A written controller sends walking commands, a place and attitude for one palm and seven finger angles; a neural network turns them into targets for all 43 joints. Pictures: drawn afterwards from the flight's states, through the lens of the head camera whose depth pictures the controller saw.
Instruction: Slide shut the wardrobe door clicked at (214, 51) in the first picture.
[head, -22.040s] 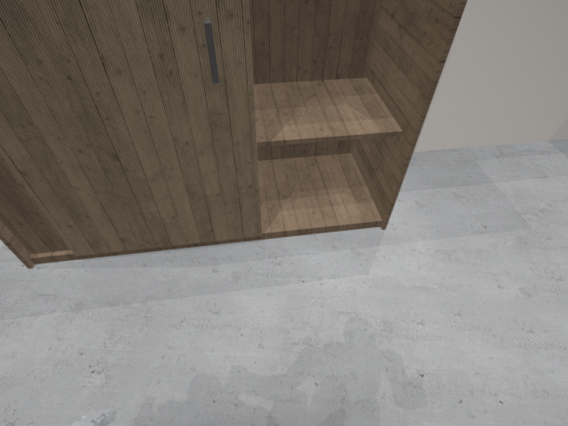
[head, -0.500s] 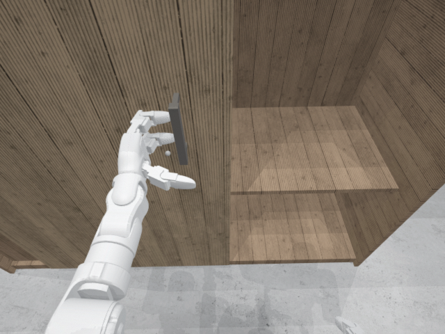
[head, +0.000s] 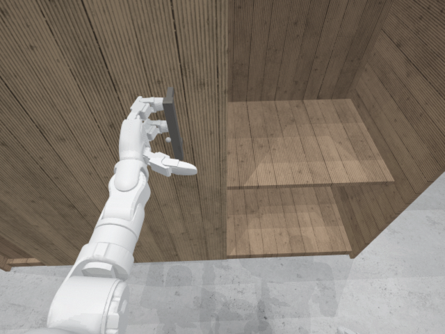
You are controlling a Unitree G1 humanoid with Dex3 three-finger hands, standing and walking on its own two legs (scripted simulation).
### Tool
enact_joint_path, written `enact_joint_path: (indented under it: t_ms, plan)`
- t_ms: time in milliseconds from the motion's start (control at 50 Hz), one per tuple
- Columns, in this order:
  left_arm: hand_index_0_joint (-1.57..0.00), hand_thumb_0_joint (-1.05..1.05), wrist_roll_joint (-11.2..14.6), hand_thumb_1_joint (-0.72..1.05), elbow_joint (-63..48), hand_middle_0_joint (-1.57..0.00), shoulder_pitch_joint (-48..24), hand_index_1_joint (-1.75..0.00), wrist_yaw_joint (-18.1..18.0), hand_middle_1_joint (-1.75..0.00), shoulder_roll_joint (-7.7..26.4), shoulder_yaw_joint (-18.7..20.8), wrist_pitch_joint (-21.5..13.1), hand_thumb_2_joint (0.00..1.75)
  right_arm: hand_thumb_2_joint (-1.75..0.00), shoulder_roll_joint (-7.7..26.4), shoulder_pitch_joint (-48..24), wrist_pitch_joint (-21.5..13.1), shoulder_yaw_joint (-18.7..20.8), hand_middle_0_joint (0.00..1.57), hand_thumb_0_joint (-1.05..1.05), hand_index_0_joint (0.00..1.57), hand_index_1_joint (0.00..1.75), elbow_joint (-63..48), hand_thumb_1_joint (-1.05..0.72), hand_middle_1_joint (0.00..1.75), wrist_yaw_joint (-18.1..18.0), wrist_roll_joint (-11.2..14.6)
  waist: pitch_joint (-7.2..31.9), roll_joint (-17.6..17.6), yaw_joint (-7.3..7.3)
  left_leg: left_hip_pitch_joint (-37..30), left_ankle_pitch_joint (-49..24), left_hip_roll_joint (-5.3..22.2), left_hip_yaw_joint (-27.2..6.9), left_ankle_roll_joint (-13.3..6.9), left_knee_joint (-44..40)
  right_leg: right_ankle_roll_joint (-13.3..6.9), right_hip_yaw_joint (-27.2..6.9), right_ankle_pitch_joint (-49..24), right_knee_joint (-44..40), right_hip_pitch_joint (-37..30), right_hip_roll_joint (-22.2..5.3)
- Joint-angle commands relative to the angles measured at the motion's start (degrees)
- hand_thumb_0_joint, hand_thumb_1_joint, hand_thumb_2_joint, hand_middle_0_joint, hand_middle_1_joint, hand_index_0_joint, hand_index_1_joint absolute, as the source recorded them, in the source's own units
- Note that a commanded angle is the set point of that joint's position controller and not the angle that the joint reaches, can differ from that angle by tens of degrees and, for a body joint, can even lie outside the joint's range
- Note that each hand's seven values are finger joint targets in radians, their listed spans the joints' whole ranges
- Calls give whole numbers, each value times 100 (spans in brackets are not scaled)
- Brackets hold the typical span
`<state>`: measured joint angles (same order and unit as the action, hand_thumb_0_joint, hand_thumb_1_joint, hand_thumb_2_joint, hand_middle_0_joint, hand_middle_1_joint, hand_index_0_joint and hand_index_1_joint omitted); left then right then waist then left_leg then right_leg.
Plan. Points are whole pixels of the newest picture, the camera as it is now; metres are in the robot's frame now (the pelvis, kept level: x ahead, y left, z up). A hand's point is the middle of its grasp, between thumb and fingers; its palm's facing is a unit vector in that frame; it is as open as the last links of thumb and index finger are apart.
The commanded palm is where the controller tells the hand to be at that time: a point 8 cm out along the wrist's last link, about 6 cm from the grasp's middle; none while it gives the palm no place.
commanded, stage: slide the fingers in behind the handle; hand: left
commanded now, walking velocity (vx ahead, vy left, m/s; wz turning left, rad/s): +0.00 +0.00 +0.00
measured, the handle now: (175, 125) +0.48 +0.10 +0.11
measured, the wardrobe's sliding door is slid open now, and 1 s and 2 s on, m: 0.57 0.57 0.57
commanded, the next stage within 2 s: grip the handle and tug to test in 1.78 s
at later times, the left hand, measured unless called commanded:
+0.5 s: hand (174, 143) +0.43 +0.09 +0.11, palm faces +0.03 -1.00 -0.01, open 13.9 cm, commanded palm +0.40 +0.15 +0.11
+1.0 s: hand (184, 145) +0.42 +0.08 +0.12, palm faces +0.01 -1.00 +0.00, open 13.9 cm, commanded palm +0.40 +0.13 +0.11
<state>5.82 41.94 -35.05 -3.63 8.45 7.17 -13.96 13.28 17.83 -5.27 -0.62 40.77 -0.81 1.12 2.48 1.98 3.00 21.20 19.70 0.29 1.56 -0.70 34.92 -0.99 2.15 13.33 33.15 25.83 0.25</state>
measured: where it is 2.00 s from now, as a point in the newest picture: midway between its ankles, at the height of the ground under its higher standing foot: outside the picture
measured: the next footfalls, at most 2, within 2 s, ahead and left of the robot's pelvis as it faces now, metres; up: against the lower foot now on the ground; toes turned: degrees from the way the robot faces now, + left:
none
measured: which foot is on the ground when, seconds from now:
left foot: down 0.00-1.00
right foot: down 0.00-1.00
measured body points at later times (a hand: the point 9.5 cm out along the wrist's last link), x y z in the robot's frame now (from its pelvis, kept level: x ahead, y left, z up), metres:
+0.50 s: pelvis +0.00 +0.00 +0.00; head +0.04 -0.01 +0.45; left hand +0.42 +0.15 +0.11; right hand +0.09 -0.25 -0.12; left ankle -0.02 +0.11 -0.73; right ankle +0.04 -0.11 -0.73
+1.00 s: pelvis +0.01 +0.00 +0.00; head +0.04 -0.01 +0.45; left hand +0.41 +0.13 +0.12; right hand +0.11 -0.24 -0.12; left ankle -0.02 +0.11 -0.73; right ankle +0.04 -0.11 -0.73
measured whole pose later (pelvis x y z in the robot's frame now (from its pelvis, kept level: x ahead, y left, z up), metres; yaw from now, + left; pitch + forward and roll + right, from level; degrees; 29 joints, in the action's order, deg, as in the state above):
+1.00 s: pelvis +0.01 +0.00 +0.00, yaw +0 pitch +6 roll +0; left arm 5.3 35.5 -30.7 -6.6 3.9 2.5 -12.0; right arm 12.7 17.0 -5.3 -0.3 39.7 -0.3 0.7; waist 3.0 2.2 2.3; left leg 20.2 20.5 0.2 1.8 -0.9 34.7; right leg -0.7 1.8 14.1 33.3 25.1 0.2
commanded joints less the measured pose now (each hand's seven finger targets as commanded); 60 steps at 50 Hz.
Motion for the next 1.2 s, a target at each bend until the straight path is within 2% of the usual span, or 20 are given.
enact_joint_path:
  t_ms: [0,80,140,180,200,240,280,340,360,440,520,620,740,840,880,960,980,1040,1080,1180]
  plan:
    - [-30,0,3,-50,-1217,-30,-2641,-120,-38,-120,569,6,-426,30,-90,695,80,-214,278,20,0,20,30,-612,-90,30,-13,12,1768,-236,81,-304,-1296,-55,-104,6,-452,-17,-71,-1108,-277,-1069,63]
    - [-30,0,30,-50,-1080,-30,-2827,-120,-41,-120,551,-48,-406,30,-90,738,127,-213,279,20,0,20,30,-567,-90,30,-22,19,1670,-461,190,-228,-1124,-44,-133,-4,-444,9,-59,-943,-308,-942,68]
    - [-30,0,36,-50,-1024,-30,-2496,-120,-64,-120,663,131,-416,30,-90,753,141,-217,295,20,0,20,30,-588,-90,30,-20,2,1809,-504,37,-187,-1174,-51,-102,-14,-455,2,-76,-995,-295,-1128,61]
    - [-30,0,32,-50,-988,-30,-2563,-120,-54,-120,739,167,-416,30,-90,746,126,-202,274,20,0,20,30,-587,-90,30,-31,12,1729,-504,62,-105,-1109,-59,-92,-15,-455,5,-94,-995,-295,-1132,53]
    - [-30,0,36,-50,-1000,-30,-2687,-120,-26,-120,472,-76,-413,30,-90,716,108,-211,253,20,0,20,30,-609,-90,30,-21,19,1605,-491,140,-107,-1047,-64,-98,-18,-466,10,-86,-941,-311,-1041,54]
    - [-30,0,-7,-50,-1083,-30,-2631,-120,-50,-120,549,-17,-445,30,-90,716,91,-220,284,20,0,20,30,-613,-90,30,-16,15,1644,-278,63,-165,-1074,-54,-94,-11,-460,-11,-83,-886,-305,-1026,47]
    - [-30,0,30,-50,-1123,-30,-2612,-120,-53,-120,354,-158,-441,30,-90,695,78,-235,265,20,0,20,30,-637,-90,30,-1,20,1634,-280,119,-213,-1042,-59,-93,-16,-445,-5,-76,-869,-315,-950,58]
    - [-30,0,14,-50,-1067,-30,-2623,-120,-79,-120,571,-24,-421,30,-90,736,87,-219,262,20,0,20,30,-624,-90,30,-21,19,1548,-436,99,-98,-911,-46,-119,-16,-474,-5,-68,-717,-336,-978,54]
    - [-30,0,58,-50,-1136,-30,-2659,-120,-84,-120,440,-70,-420,30,-90,713,63,-234,260,20,0,20,30,-658,-90,30,-20,19,1577,-427,108,-113,-911,-57,-98,-26,-477,5,-88,-748,-344,-999,58]
    - [-30,0,32,-50,-1420,-30,-2691,-120,-196,-120,916,337,-532,30,-90,720,55,-228,264,20,0,20,30,-658,-90,30,-49,-25,1938,-467,-14,-145,-1196,-57,-84,-25,-453,10,-115,-1084,-255,-1335,40]
    - [-30,0,-7,-50,-1745,-30,-2533,-120,-186,-120,414,-89,-587,30,-90,635,32,-271,279,20,0,20,30,-681,-90,30,1,-14,2014,-100,38,-432,-1564,-28,-73,23,-397,-14,-78,-1390,-171,-1189,61]
    - [-30,0,-6,-50,-1538,-30,-2423,-120,-209,-120,194,-276,-379,30,-90,672,38,-257,293,20,0,20,30,-657,-90,30,-1,13,1703,-372,119,-316,-1364,-13,-80,13,-435,6,-41,-1210,-252,-1049,72]
    - [-30,0,-24,-50,-1564,-30,-2132,-120,-270,-120,239,-183,-256,30,-90,684,46,-239,292,20,0,20,30,-668,-90,30,-4,-18,1790,-496,37,-318,-1527,-18,-63,11,-428,3,-30,-1358,-244,-1198,55]
    - [-30,0,-27,-50,-1896,-30,-2074,-120,-255,-120,-50,-439,-257,30,-90,622,2,-242,288,20,0,20,30,-713,-90,30,26,-28,1847,-254,13,-490,-1849,-15,-60,32,-399,-16,-7,-1626,-182,-1218,48]
    - [-30,0,-11,-50,-1919,-30,-2007,-120,-277,-120,-77,-449,-228,30,-90,613,-11,-239,279,20,0,20,30,-726,-90,30,31,-26,1780,-375,28,-485,-1828,-2,-65,29,-406,-6,-10,-1625,-199,-1204,61]
    - [-30,0,-56,-50,-2072,-30,-1923,-120,-402,-120,155,-227,-200,30,-90,606,-56,-203,272,20,0,20,30,-744,-90,30,25,-40,1799,-413,-55,-419,-1802,-18,-62,28,-442,-13,-27,-1619,-204,-1338,50]
    - [-30,0,-75,-50,-2110,-30,-2060,-120,-420,-120,-15,-401,-191,30,-90,583,-70,-206,263,20,0,20,30,-753,-90,30,29,-39,1738,-432,19,-436,-1751,-15,-41,24,-437,8,-29,-1592,-221,-1262,48]
    - [-30,0,-130,-50,-2035,-30,-2029,-120,-523,-120,169,-236,-172,30,-90,599,-98,-185,266,20,0,20,30,-745,-90,30,19,-46,1681,-468,-51,-355,-1630,-17,-51,24,-467,0,-34,-1458,-243,-1302,40]
    - [-30,0,-161,-50,-2179,-30,-2124,-120,-547,-120,-88,-482,-183,30,-90,546,-119,-196,254,20,0,20,30,-757,-90,30,30,-59,1756,-254,6,-482,-1700,-20,-37,29,-443,-2,-39,-1510,-225,-1235,37]
    - [-30,0,-122,-50,-2107,-30,-2178,-120,-523,-120,-211,-589,-145,30,-90,562,-87,-198,264,20,0,20,30,-736,-90,30,23,-58,1820,-389,57,-503,-1670,-25,-44,29,-433,3,-41,-1523,-253,-1256,51]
